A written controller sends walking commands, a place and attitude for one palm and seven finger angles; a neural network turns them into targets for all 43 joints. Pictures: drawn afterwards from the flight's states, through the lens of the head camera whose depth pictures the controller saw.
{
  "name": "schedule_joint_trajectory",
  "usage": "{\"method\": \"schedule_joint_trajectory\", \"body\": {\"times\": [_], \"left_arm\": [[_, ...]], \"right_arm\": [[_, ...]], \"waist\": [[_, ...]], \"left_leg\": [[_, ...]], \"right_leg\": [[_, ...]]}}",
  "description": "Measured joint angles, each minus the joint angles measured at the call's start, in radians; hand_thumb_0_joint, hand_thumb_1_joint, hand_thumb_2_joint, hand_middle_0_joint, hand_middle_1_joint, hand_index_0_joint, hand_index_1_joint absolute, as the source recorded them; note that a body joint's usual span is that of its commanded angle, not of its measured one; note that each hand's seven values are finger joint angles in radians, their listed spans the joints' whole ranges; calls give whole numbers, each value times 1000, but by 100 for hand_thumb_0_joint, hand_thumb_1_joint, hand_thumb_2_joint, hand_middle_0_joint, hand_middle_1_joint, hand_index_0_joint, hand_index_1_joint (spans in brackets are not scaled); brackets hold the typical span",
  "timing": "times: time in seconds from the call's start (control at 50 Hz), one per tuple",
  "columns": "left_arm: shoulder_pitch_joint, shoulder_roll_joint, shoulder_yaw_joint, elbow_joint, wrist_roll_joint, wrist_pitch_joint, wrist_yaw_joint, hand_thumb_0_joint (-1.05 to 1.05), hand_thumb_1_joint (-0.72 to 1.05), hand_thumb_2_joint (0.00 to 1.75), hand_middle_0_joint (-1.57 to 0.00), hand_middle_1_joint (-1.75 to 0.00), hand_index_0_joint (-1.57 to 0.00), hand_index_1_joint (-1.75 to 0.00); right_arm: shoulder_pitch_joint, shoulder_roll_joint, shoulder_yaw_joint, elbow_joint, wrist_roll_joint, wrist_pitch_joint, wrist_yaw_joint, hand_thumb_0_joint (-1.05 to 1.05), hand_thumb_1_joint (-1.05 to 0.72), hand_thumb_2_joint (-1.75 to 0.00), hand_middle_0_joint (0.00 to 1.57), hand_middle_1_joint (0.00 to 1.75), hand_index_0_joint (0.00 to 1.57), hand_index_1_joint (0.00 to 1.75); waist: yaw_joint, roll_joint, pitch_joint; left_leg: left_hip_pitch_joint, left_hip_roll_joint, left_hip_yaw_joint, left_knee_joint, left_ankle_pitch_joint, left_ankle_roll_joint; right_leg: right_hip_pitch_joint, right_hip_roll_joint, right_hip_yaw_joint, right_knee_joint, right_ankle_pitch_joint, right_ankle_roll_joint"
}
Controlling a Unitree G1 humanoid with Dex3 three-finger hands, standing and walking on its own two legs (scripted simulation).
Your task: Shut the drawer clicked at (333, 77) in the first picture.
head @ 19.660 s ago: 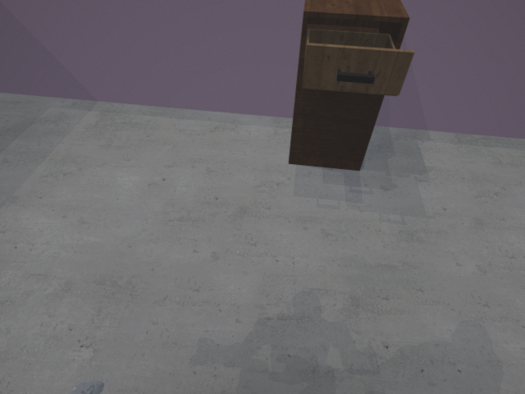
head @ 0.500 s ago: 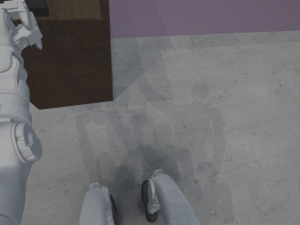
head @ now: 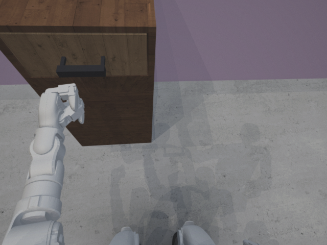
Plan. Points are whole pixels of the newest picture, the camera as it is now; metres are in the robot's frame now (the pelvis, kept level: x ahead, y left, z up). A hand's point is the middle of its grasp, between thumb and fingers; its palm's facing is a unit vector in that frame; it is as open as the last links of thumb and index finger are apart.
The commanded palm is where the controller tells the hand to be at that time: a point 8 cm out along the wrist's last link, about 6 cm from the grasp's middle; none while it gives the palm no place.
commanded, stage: draw the hand back to the body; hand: left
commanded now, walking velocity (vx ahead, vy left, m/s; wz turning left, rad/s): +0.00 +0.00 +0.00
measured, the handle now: (82, 65) +0.59 +0.21 +0.00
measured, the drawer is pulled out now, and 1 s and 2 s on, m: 0.00 0.00 0.00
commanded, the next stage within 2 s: step back with the hand held close in 1.12 s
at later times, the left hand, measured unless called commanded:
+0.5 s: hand (27, 160) +0.28 +0.21 +0.13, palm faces +0.25 -0.93 -0.26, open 3.3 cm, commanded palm +0.23 +0.26 +0.16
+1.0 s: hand out of the picture +0.16 +0.23 +0.23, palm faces +0.44 -0.80 -0.40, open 3.3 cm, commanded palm +0.11 +0.26 +0.24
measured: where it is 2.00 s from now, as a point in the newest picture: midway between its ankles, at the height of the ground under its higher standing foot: outside the picture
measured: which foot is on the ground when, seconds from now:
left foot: down 0.00-1.00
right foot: down 0.00-1.00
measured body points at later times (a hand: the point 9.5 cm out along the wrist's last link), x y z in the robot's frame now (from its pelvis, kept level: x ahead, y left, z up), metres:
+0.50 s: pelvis +0.00 -0.01 +0.05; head +0.01 -0.02 +0.50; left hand +0.26 +0.26 +0.15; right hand +0.19 -0.23 -0.03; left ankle -0.04 +0.09 -0.68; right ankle -0.01 -0.13 -0.68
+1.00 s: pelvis -0.01 -0.02 +0.06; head -0.03 -0.05 +0.51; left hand +0.13 +0.27 +0.25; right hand +0.19 -0.23 -0.02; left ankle -0.04 +0.09 -0.68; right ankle -0.01 -0.13 -0.68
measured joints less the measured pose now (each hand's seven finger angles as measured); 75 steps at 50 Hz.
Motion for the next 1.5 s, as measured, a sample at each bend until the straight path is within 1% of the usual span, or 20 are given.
{"method": "schedule_joint_trajectory", "body": {"times": [0.04, 0.1, 0.26, 0.28, 0.3, 0.34, 0.38, 0.44, 0.54, 0.68, 0.8, 0.98, 1.04, 1.16, 1.26, 1.28, 1.34, 1.38, 1.44, 1.5], "left_arm": [[71, -19, -19, -55, -14, -2, 12, 2, 90, 90, -139, -160, -140, -160], [131, -30, -40, -98, -25, -5, 15, 2, 89, 90, -140, -160, -140, -160], [279, -44, -86, -248, -70, 55, -45, 2, 90, 90, -140, -160, -140, -160], [301, -41, -97, -276, -44, 72, -25, 2, 90, 90, -140, -160, -140, -160], [326, -37, -112, -309, -15, 97, 9, 2, 90, 90, -140, -160, -140, -160], [378, -32, -141, -367, 30, 150, 80, 2, 89, 90, -140, -160, -140, -160], [423, -30, -160, -414, 57, 197, 136, 2, 89, 90, -140, -160, -140, -160], [479, -31, -173, -477, 80, 246, 195, 2, 89, 89, -140, -160, -140, -160], [559, -32, -167, -587, 91, 280, 240, 2, 89, 89, -140, -160, -140, -160], [685, -32, -135, -734, 90, 281, 245, 2, 89, 89, -140, -160, -140, -160], [814, -22, -92, -874, 87, 270, 243, 2, 89, 89, -140, -160, -140, -160], [982, 7, -5, -1051, 84, 230, 250, 2, 89, 89, -140, -160, -141, -160], [998, 3, 4, -1062, 86, 214, 254, 2, 89, 89, -140, -160, -141, -160], [967, -22, -16, -1021, 94, 210, 258, 2, 89, 89, -140, -160, -141, -160], [969, -17, -19, -1030, 96, 207, 259, 2, 89, 89, -140, -160, -141, -160], [969, -14, -12, -1035, 98, 203, 256, 2, 89, 89, -140, -160, -141, -160], [970, 0, 31, -1040, 107, 159, 256, 2, 88, 89, -140, -160, -141, -160], [979, 3, 48, -1047, 110, 141, 260, 2, 89, 89, -140, -160, -141, -160], [1011, 7, 49, -1068, 114, 132, 262, 2, 89, 89, -140, -160, -141, -160], [1044, 22, 42, -1096, 116, 132, 261, 2, 89, 89, -140, -160, -141, -160]], "right_arm": [[-2, 3, 2, -1, 6, -15, -6, 0, -91, -90, 20, 30, 20, 30], [-21, 4, 3, 5, 12, -33, -16, 0, -91, -90, 20, 30, 20, 30], [-84, -12, -3, -1, 27, -72, -44, 0, -91, -90, 20, 30, 20, 30], [-90, -11, -3, -4, 28, -71, -50, 1, -91, -90, 20, 30, 20, 30], [-98, -9, -4, -7, 28, -66, -58, 1, -91, -90, 20, 30, 20, 30], [-111, -4, -1, -13, 29, -55, -76, 1, -91, -90, 20, 30, 20, 30], [-125, -2, 5, -17, 30, -50, -92, 1, -91, -90, 20, 30, 20, 30], [-142, 0, 17, -17, 29, -56, -109, 1, -91, -90, 20, 30, 20, 30], [-162, 4, 33, 0, 19, -85, -118, 1, -91, -90, 20, 30, 20, 30], [-168, 10, 38, 21, 5, -120, -109, 1, -90, -90, 20, 30, 20, 30], [-155, 11, 29, 38, -5, -146, -101, 1, -90, -90, 20, 30, 20, 30], [-127, 7, 8, 63, -6, -190, -104, 1, -90, -90, 20, 30, 20, 30], [-126, 6, 0, 71, -4, -202, -110, 1, -90, -90, 20, 30, 20, 30], [-132, 6, -2, 80, -5, -222, -120, 1, -90, -90, 20, 30, 20, 30], [-130, 14, 0, 81, -8, -239, -121, 1, -90, -90, 20, 30, 20, 30], [-130, 15, 1, 75, -9, -234, -119, 1, -90, -90, 20, 30, 20, 30], [-139, 16, -1, 61, -14, -207, -109, 1, -90, -90, 20, 30, 20, 30], [-146, 14, -7, 53, -18, -186, -105, 1, -90, -90, 20, 30, 20, 30], [-152, 7, -19, 40, -20, -157, -104, 1, -90, -90, 20, 30, 20, 30], [-152, 1, -31, 31, -19, -133, -109, 1, -90, -90, 20, 30, 20, 30]], "waist": [[16, -1, -2], [35, -4, -3], [71, 9, 6], [77, 7, 10], [83, 5, 16], [92, 3, 29], [101, 4, 44], [115, 5, 67], [139, 9, 96], [157, 22, 122], [164, 35, 132], [179, 49, 131], [183, 53, 134], [184, 50, 147], [178, 40, 145], [174, 40, 142], [149, 35, 136], [136, 29, 140], [121, 17, 150], [115, 5, 159]], "left_leg": [[61, -5, -3, -40, 6, -1], [127, -12, -10, -73, 10, -2], [264, -26, -17, -136, 34, -4], [287, -28, -14, -151, 40, -4], [317, -31, -10, -171, 47, -3], [379, -36, -5, -220, 68, -3], [441, -41, -3, -270, 91, -4], [526, -47, -3, -340, 123, -6], [644, -51, -7, -439, 169, -10], [751, -50, -10, -530, 210, -16], [789, -45, -12, -560, 225, -21], [799, -35, -16, -555, 224, -27], [796, -34, -19, -548, 223, -28], [788, -35, -23, -541, 227, -29], [793, -34, -17, -543, 226, -30], [786, -32, -19, -539, 224, -30], [741, -27, -27, -517, 221, -28], [718, -28, -27, -514, 224, -27], [695, -40, -18, -523, 237, -18], [677, -53, -10, -531, 249, -10]], "right_leg": [[59, -2, 0, -34, 5, 1], [128, -6, -7, -62, 3, 0], [266, -17, -14, -117, 16, 0], [286, -18, -10, -126, 20, 0], [311, -20, -7, -139, 25, 0], [369, -24, -2, -177, 39, 1], [427, -26, 0, -219, 57, 0], [509, -29, 0, -280, 83, -2], [625, -29, -5, -369, 121, -5], [730, -23, -8, -454, 158, -10], [769, -17, -10, -486, 173, -14], [785, -7, -14, -493, 177, -21], [785, -6, -17, -490, 177, -22], [778, -6, -21, -484, 179, -24], [777, -6, -15, -479, 177, -24], [774, -4, -17, -481, 177, -24], [748, 2, -25, -492, 189, -23], [726, 0, -25, -495, 197, -20], [694, -12, -16, -488, 204, -12], [666, -26, -8, -474, 207, -3]]}}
